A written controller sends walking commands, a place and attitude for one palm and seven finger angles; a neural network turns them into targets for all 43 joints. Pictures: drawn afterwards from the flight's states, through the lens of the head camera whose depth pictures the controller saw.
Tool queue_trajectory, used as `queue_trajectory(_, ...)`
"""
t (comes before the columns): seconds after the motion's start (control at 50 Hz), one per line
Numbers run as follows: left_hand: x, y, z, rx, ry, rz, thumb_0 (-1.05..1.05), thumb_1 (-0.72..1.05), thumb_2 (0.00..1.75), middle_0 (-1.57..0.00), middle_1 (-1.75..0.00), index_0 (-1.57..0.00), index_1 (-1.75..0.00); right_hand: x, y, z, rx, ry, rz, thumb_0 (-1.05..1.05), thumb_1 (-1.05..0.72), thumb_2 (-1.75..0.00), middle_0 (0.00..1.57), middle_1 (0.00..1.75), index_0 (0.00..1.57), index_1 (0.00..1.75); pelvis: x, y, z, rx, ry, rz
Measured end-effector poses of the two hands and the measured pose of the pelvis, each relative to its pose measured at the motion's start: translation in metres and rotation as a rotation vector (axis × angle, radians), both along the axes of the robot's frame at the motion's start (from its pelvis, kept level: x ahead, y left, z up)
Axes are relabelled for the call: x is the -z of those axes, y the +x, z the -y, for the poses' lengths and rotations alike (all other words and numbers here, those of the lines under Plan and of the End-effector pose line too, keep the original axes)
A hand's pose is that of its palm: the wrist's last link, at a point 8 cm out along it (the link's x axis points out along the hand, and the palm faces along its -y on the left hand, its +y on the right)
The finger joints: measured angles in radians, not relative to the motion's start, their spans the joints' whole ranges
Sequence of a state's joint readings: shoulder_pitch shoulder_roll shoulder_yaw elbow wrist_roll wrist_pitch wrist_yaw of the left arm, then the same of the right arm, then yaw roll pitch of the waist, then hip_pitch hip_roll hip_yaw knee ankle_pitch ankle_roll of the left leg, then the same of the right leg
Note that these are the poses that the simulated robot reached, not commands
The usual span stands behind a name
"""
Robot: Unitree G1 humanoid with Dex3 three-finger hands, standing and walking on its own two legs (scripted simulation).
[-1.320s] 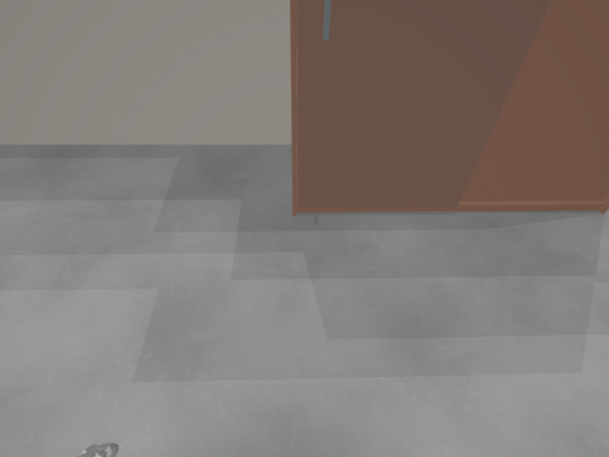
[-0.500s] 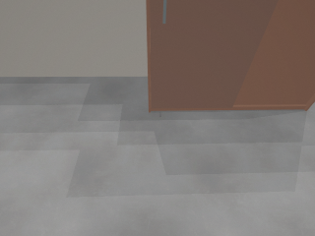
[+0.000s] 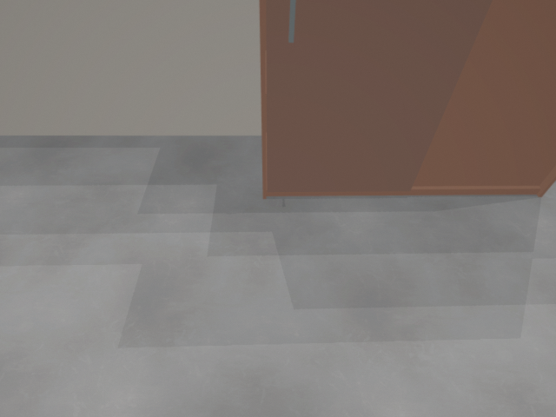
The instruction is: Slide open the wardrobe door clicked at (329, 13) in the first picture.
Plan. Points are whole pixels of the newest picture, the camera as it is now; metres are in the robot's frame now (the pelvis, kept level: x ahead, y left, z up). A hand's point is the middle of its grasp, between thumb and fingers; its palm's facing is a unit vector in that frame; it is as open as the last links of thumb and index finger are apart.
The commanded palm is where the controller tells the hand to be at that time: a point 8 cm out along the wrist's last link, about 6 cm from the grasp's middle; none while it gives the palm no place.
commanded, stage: look at it before walking up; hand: left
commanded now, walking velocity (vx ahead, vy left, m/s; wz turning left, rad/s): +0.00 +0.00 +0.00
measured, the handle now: (292, 11) +1.25 +0.03 +0.12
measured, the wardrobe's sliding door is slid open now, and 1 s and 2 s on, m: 0.00 0.00 0.00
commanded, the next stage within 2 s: walk to a spot facing it in 0.12 s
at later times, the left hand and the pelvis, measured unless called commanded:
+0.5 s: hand out of the picture +0.05 +0.20 -0.18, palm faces -0.09 -0.97 -0.24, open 7.4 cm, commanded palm none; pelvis +0.03 -0.02 -0.01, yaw -8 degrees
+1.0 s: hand out of the picture +0.16 +0.14 -0.18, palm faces -0.15 -0.97 -0.18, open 7.4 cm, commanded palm none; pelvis +0.21 -0.04 -0.02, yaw -17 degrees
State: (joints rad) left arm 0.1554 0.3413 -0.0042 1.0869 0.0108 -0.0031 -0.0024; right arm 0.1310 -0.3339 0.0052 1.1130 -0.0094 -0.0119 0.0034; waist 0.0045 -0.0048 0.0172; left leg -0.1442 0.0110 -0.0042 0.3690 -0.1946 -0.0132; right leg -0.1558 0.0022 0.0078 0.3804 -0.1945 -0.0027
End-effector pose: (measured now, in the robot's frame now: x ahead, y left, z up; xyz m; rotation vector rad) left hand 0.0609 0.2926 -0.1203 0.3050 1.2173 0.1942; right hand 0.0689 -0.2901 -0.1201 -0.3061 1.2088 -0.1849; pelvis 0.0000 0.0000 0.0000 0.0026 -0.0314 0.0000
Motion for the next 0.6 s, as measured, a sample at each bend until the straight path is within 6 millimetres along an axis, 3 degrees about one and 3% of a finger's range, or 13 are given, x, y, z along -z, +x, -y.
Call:
queue_trajectory(0.32,0.004,-0.007,0.004,-0.013,-0.003,-0.03,0.01,0.9,0.9,-0.2,-0.3,-0.2,-0.3,0.004,0.0,-0.004,0.006,0.009,-0.01,0.01,-0.91,-0.9,0.2,0.3,0.21,0.3,0.001,0.004,0.001,0.017,0.0,-0.004)
queue_trajectory(0.46,0.021,-0.015,0.035,0.011,-0.071,-0.133,0.01,0.9,0.9,-0.2,-0.3,-0.2,-0.3,0.024,-0.023,-0.018,0.112,0.083,-0.024,0.01,-0.91,-0.9,0.2,0.3,0.21,0.3,0.01,0.025,0.009,0.103,0.016,-0.018)
queue_trajectory(0.6,0.032,0.01,0.086,0.029,-0.106,-0.127,0.01,0.9,0.9,-0.2,-0.3,-0.2,-0.3,0.052,-0.054,-0.012,0.213,0.147,-0.156,0.01,-0.91,-0.9,0.2,0.3,0.21,0.3,0.024,0.056,0.036,0.148,0.005,-0.012)
